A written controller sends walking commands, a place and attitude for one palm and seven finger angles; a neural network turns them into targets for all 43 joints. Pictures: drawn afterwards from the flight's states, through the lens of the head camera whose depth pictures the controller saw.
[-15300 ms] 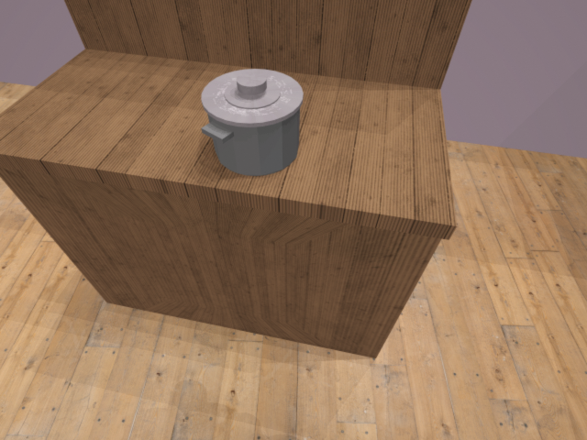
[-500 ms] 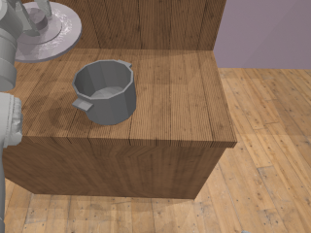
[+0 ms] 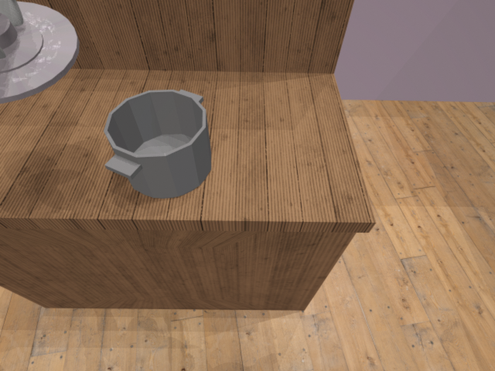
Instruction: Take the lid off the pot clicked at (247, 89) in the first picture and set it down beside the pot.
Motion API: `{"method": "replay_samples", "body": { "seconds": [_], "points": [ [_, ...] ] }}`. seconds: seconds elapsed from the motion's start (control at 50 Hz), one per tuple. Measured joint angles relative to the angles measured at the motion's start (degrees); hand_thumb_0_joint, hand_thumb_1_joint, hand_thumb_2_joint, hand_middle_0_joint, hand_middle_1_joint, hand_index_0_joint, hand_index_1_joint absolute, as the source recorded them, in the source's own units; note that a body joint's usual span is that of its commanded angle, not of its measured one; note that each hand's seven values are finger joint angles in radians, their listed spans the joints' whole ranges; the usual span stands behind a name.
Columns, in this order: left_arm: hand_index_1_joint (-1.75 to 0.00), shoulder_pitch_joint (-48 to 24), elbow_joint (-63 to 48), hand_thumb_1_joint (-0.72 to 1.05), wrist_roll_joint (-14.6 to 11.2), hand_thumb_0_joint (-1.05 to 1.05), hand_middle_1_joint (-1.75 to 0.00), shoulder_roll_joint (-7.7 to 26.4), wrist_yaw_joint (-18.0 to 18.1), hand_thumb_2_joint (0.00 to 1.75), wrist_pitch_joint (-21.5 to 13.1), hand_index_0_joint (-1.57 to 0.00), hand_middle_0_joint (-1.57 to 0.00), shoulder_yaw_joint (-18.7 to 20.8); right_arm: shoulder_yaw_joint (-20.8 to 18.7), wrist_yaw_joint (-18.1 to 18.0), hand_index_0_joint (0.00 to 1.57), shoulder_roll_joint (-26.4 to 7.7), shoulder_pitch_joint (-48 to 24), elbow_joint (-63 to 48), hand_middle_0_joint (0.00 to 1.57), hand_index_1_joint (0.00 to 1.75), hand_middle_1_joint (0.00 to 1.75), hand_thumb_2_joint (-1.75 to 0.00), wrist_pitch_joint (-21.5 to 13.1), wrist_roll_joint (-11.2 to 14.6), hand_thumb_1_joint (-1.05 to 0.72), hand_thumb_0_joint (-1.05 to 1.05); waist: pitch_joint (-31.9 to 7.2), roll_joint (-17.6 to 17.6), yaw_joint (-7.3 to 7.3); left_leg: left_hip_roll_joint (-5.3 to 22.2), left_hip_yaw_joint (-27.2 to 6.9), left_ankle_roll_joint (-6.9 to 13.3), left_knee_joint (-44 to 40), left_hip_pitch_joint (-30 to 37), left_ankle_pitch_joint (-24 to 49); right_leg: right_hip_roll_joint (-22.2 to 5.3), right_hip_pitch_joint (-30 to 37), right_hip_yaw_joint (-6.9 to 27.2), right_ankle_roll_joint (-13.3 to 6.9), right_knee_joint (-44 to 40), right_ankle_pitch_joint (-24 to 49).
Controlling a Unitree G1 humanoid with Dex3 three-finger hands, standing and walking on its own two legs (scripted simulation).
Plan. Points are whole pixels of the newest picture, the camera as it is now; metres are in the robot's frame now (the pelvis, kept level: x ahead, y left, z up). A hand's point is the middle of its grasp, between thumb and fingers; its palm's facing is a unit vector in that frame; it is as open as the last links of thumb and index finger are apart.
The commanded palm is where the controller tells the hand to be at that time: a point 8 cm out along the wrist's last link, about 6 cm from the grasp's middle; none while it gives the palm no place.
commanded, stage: move the lid sideways beside the pot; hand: left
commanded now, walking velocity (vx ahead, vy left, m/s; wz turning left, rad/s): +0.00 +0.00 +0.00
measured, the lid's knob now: out of the picture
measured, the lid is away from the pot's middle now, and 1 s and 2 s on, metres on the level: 0.17 0.22 0.23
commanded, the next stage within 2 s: lower the lid onto the table in 1.02 s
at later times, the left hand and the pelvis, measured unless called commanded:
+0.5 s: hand out of the picture +0.47 +0.35 +0.30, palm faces -0.19 -0.12 -0.97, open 8.3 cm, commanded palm +0.49 +0.35 +0.37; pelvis +0.01 +0.00 +0.00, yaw -1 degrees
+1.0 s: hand out of the picture +0.47 +0.35 +0.29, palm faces -0.20 -0.12 -0.97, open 8.3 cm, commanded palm +0.50 +0.36 +0.37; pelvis +0.01 +0.00 +0.00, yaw -1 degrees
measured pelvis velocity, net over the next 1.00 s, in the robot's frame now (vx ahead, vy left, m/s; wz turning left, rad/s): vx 0.01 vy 0.00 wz -0.02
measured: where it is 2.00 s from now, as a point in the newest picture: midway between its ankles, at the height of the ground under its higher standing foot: outside the picture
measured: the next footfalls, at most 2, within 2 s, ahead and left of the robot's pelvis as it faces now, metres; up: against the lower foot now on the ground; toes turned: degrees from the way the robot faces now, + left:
none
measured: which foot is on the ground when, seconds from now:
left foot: down 0.00-1.00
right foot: down 0.00-1.00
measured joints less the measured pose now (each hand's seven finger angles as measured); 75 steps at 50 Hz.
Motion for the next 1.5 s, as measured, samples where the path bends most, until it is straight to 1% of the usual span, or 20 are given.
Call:
{"method": "replay_samples", "body": {
  "seconds": [0.12,0.18,0.22,0.28,0.32,0.46,0.6,0.64,0.7,0.82,0.86,1.02,1.08,1.16,1.22,1.28,1.34,1.44,1.5],
  "points": [
    [-0.97,0.1,0.0,0.15,0.4,-0.01,-0.96,1.7,-0.4,0.76,-0.5,-0.61,-0.64,-0.4,0.2,-0.5,0.2,0.0,0.1,0.1,0.2,0.3,0.3,-0.9,-0.2,0.3,-0.91,0.0,0.5,-0.2,0.06,0.1,-0.2,-0.1,0.1,-0.2,-0.2,0.2,0.1,-0.2,-0.1,-0.4,0.1],
    [-0.97,0.1,0.1,0.15,0.7,-0.01,-0.96,2.5,-0.2,0.76,-1.2,-0.61,-0.64,0.5,0.3,-0.7,0.2,-0.1,0.2,0.3,0.2,0.3,0.3,-0.9,-0.3,0.3,-0.91,0.0,0.5,-0.2,0.14,0.2,-0.2,-0.1,0.2,-0.3,-0.3,0.2,0.0,-0.2,-0.1,-0.4,0.0],
    [-0.97,-0.4,1.1,0.15,0.5,-0.01,-0.96,3.2,-0.2,0.76,-1.4,-0.61,-0.64,0.4,0.4,-0.8,0.2,-0.1,0.2,0.3,0.2,0.3,0.3,-0.9,-0.2,0.5,-0.91,0.0,0.6,-0.2,0.02,0.3,-0.2,-0.1,0.4,-0.4,-0.5,0.3,0.0,-0.2,-0.1,-0.5,-0.1],
    [-0.97,0.0,1.2,0.15,0.9,-0.01,-0.96,4.6,-0.5,0.76,-1.9,-0.61,-0.64,1.6,0.6,-0.8,0.2,-0.2,0.1,0.2,0.2,0.3,0.3,-0.9,0.1,0.5,-0.91,0.0,0.7,-0.3,-0.15,0.5,0.0,-0.2,0.6,-0.4,-0.8,0.5,0.0,0.0,-0.1,-0.5,-0.1],
    [-0.97,-0.2,1.4,0.15,0.9,-0.01,-0.96,5.3,-0.5,0.76,-1.9,-0.61,-0.64,1.4,0.5,-0.9,0.2,-0.2,0.3,0.1,0.2,0.3,0.3,-0.9,0.1,0.6,-0.91,0.0,0.8,-0.3,-0.23,0.5,0.0,-0.2,0.7,-0.5,-0.9,0.6,0.0,0.0,-0.1,-0.5,-0.2],
    [-0.97,-0.3,1.8,0.15,1.5,-0.01,-0.96,7.8,-0.5,0.76,-2.7,-0.61,-0.64,3.4,0.7,-0.8,0.2,-0.5,0.6,-0.2,0.2,0.3,0.3,-0.9,0.8,0.7,-0.91,0.0,1.0,-0.1,-0.24,0.7,0.1,-0.2,1.2,-0.8,-1.4,0.7,-0.2,0.2,-0.1,-0.4,-0.4],
    [-0.97,-1.2,3.8,0.16,1.8,-0.01,-0.96,9.6,-1.0,0.76,-2.2,-0.61,-0.64,2.2,1.0,-0.9,0.2,-0.5,0.5,-0.2,0.2,0.3,0.3,-0.9,1.3,1.2,-0.91,0.0,1.5,-0.2,-0.19,1.0,0.2,-0.2,1.9,-1.2,-1.7,1.0,-0.4,0.2,-0.2,-0.3,-0.4],
    [-0.97,-1.2,3.3,0.15,1.7,-0.01,-0.96,9.5,-1.3,0.76,-1.8,-0.61,-0.64,1.3,1.0,-1.1,0.2,-0.4,0.7,-0.1,0.2,0.3,0.3,-0.9,1.2,1.3,-0.91,0.0,1.7,-0.3,-0.05,0.9,0.0,-0.2,1.8,-1.3,-1.7,1.0,-0.4,0.1,-0.2,-0.4,-0.3],
    [-0.97,-1.3,2.5,0.15,1.9,-0.01,-0.96,9.0,-1.2,0.76,-1.8,-0.61,-0.64,1.2,0.9,-1.3,0.2,-0.4,1.0,0.2,0.2,0.3,0.3,-0.9,0.7,1.2,-0.91,0.0,1.8,-0.4,0.19,0.8,-0.2,-0.2,1.9,-1.4,-1.6,0.8,-0.4,-0.2,-0.2,-0.3,-0.4],
    [-0.97,-1.7,2.7,0.15,1.3,-0.01,-0.96,8.1,-1.1,0.76,-2.0,-0.61,-0.64,0.4,1.0,-1.4,0.2,-0.5,1.1,0.6,0.2,0.3,0.3,-0.9,0.2,1.3,-0.91,0.0,1.5,-0.3,0.13,0.7,-0.3,-0.1,2.1,-1.5,-1.7,0.7,-0.5,-0.2,-0.1,-0.2,-0.5],
    [-0.97,-1.4,2.4,0.15,1.4,-0.01,-0.96,8.1,-1.1,0.76,-2.5,-0.61,-0.64,1.4,1.1,-1.4,0.2,-0.5,0.9,0.5,0.2,0.3,0.3,-0.9,0.2,1.2,-0.91,0.0,1.5,-0.2,-0.05,0.7,-0.1,-0.1,2.1,-1.5,-1.8,0.8,-0.5,-0.1,0.0,-0.1,-0.5],
    [-0.97,-2.0,3.8,0.15,1.8,-0.01,-0.96,9.1,-0.9,0.76,-3.3,-0.61,-0.64,2.9,1.2,-1.1,0.2,-0.6,0.9,-0.6,0.2,0.3,0.3,-0.9,0.6,1.2,-0.91,0.0,1.5,-0.1,-1.04,1.0,0.5,0.0,2.5,-1.6,-2.1,0.9,-0.8,0.6,0.1,0.1,-0.5],
    [-0.97,-2.1,4.6,0.15,2.1,-0.01,-0.96,10.2,-0.8,0.76,-3.7,-0.61,-0.64,4.1,1.4,-1.0,0.2,-0.7,0.9,-0.9,0.2,0.3,0.3,-0.9,0.9,1.1,-0.91,0.0,1.7,-0.1,-1.28,1.1,0.9,0.1,2.7,-1.7,-2.2,1.1,-1.0,0.9,0.2,0.3,-0.5],
    [-0.97,-2.7,5.1,0.16,2.4,-0.01,-0.96,11.1,-1.1,0.76,-3.0,-0.61,-0.64,3.9,1.2,-0.9,0.2,-0.7,1.5,-0.9,0.2,0.3,0.3,-0.9,1.2,1.3,-0.91,0.0,1.9,-0.2,-1.37,1.2,0.9,0.1,2.8,-1.8,-2.2,1.1,-1.1,1.0,0.2,0.2,-0.4],
    [-0.97,-4.9,7.2,0.16,2.4,-0.01,-0.96,10.4,-1.0,0.76,-0.8,-0.61,-0.64,2.2,0.9,-0.7,0.2,-0.7,2.3,-0.4,0.2,0.3,0.3,-0.9,0.6,1.4,-0.91,0.0,2.0,-0.2,-1.27,1.0,0.4,0.1,2.9,-2.0,-2.1,0.9,-1.0,0.5,0.2,0.2,-0.4],
    [-0.97,-5.4,8.7,0.16,2.3,-0.01,-0.96,9.8,-1.1,0.76,0.7,-0.61,-0.64,0.9,1.0,-0.5,0.2,-0.9,2.9,0.2,0.2,0.3,0.3,-0.9,0.0,1.4,-0.91,0.0,2.0,-0.1,-1.0,0.8,0.2,0.2,2.9,-2.1,-2.1,0.8,-1.0,0.3,0.2,0.1,-0.4],
    [-0.97,-5.5,9.0,0.16,2.0,-0.01,-0.96,8.5,-1.3,0.76,2.3,-0.61,-0.63,-1.7,0.8,-0.6,0.2,-0.8,3.5,1.0,0.2,0.3,0.3,-0.9,-0.8,1.5,-0.91,0.0,2.0,-0.1,-0.68,0.7,-0.1,0.2,2.7,-2.0,-1.9,0.7,-0.7,-0.1,0.2,-0.1,-0.3],
    [-0.97,-4.3,7.7,0.16,1.8,-0.01,-0.96,6.3,-0.8,0.76,2.6,-0.61,-0.64,-1.5,0.7,-1.0,0.2,-0.6,3.6,1.8,0.2,0.3,0.3,-0.9,-2.2,1.1,-0.91,0.0,1.8,-0.2,-0.55,0.5,-0.4,0.2,2.7,-2.0,-1.8,0.5,-0.6,-0.4,0.2,-0.1,-0.4],
    [-0.97,-3.9,8.1,0.16,1.7,-0.01,-0.96,5.5,-0.3,0.76,2.2,-0.61,-0.64,-1.0,0.7,-1.0,0.2,-0.6,3.2,1.7,0.2,0.3,0.3,-0.9,-2.7,1.0,-0.91,0.0,1.5,-0.3,-0.82,0.5,-0.3,0.2,2.9,-2.1,-2.0,0.5,-0.8,-0.3,0.2,0.2,-0.5]
  ]
}}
